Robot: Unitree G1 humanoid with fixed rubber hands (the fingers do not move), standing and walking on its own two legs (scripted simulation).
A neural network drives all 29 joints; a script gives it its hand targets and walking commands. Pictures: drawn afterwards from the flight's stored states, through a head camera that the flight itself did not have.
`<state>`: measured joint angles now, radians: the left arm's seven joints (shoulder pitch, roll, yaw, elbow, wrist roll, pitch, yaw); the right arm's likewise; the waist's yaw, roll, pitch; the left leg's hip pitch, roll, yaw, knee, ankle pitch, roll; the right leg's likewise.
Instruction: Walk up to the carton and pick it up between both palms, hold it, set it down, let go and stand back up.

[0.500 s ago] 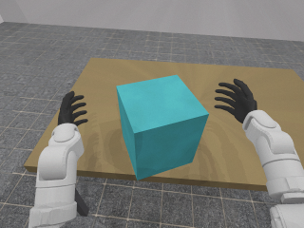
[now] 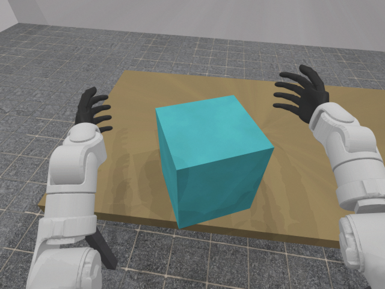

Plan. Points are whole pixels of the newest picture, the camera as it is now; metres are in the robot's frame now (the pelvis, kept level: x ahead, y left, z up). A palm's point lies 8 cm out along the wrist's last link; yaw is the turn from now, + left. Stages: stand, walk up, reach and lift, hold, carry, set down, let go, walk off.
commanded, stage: reach and lift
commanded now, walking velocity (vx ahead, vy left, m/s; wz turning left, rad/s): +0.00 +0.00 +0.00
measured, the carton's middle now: (206, 162) +0.44 +0.04 +0.01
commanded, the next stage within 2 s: none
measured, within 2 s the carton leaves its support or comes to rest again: neither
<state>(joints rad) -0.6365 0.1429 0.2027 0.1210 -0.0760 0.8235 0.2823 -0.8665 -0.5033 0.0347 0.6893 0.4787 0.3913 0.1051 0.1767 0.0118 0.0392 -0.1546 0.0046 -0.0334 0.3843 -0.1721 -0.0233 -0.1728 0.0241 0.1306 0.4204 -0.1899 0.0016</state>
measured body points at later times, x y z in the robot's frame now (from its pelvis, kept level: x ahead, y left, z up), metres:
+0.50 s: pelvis +0.01 +0.00 +0.00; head +0.02 +0.00 +0.45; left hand +0.37 +0.28 +0.20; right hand +0.50 -0.12 +0.23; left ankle +0.03 +0.14 -0.74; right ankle +0.03 -0.13 -0.74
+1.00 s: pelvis +0.01 +0.00 +0.00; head +0.02 +0.00 +0.45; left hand +0.36 +0.26 +0.12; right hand +0.48 -0.12 +0.15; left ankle +0.03 +0.14 -0.74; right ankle +0.03 -0.13 -0.74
